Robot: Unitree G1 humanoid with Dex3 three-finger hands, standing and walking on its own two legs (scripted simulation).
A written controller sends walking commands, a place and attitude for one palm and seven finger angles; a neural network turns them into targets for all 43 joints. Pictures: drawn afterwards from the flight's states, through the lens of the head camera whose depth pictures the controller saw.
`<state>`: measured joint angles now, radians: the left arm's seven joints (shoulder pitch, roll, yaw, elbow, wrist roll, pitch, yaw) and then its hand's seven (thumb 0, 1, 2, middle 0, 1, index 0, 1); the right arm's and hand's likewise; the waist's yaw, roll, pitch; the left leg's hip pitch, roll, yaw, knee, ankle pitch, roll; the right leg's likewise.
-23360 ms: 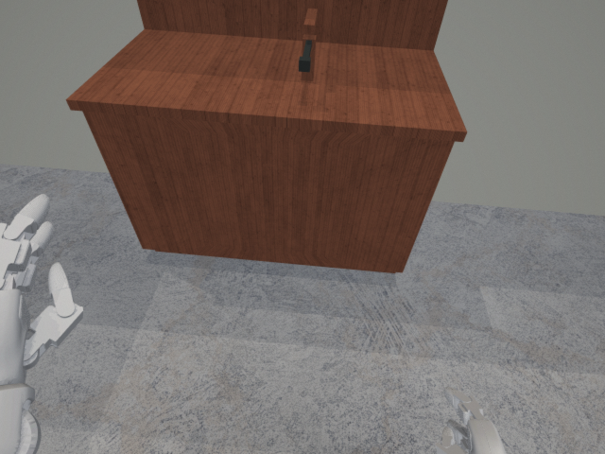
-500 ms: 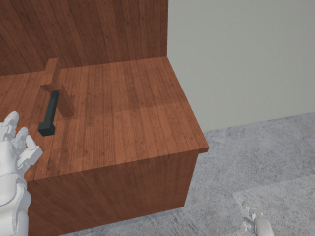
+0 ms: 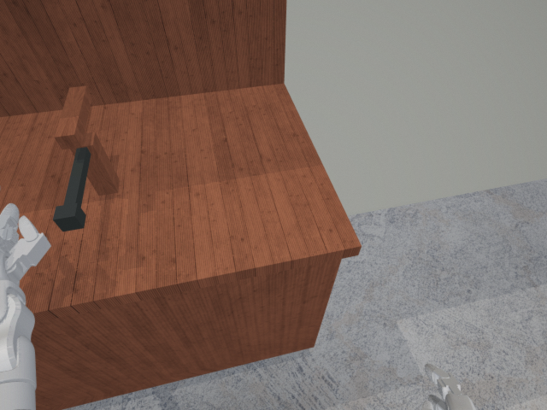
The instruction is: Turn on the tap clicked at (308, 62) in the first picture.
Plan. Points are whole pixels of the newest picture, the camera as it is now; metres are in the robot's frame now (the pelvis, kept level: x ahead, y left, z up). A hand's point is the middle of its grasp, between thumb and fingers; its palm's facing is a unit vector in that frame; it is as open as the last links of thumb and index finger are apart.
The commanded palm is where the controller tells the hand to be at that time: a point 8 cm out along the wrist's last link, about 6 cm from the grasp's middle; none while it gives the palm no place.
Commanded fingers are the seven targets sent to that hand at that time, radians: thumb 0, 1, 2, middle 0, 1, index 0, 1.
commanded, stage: reach beside the lever's end, fingers flat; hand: left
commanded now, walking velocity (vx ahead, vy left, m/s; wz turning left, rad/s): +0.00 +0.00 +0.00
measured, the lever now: (70, 217) +0.33 +0.32 +0.10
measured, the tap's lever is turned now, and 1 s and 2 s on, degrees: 0 2 24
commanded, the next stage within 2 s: push the lever round in 0.44 s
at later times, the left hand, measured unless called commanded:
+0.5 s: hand (44, 236) +0.31 +0.35 +0.10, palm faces +0.54 -0.84 -0.11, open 7.8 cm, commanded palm +0.26 +0.38 +0.09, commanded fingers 0.00 0.90 0.90 -0.15 -0.15 -0.15 -0.15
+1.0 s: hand (66, 234) +0.31 +0.32 +0.10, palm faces +0.52 -0.85 -0.10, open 7.8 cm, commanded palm +0.27 +0.35 +0.09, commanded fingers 0.00 0.90 0.90 -0.15 -0.15 -0.15 -0.15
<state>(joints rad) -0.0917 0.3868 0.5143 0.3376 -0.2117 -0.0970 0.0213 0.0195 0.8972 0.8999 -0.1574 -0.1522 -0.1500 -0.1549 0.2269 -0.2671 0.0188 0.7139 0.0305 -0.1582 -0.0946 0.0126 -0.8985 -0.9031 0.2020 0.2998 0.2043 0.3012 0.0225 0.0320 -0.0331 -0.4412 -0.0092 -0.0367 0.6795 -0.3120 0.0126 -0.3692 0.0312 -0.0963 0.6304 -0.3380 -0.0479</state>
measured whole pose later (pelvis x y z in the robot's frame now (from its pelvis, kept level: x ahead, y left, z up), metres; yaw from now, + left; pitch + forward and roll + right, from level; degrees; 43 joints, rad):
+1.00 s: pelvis +0.01 +0.00 +0.00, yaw +0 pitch +5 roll -1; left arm -0.07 0.34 0.46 0.32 -0.20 -0.12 0.04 0.02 0.90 0.90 -0.15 -0.15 -0.15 -0.15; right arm 0.23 -0.26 0.01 0.68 0.03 -0.13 -0.08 0.01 -0.90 -0.90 0.20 0.30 0.20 0.30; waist 0.02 0.04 -0.06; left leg -0.46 -0.01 -0.03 0.70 -0.33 0.02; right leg -0.38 0.03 -0.09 0.64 -0.35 -0.04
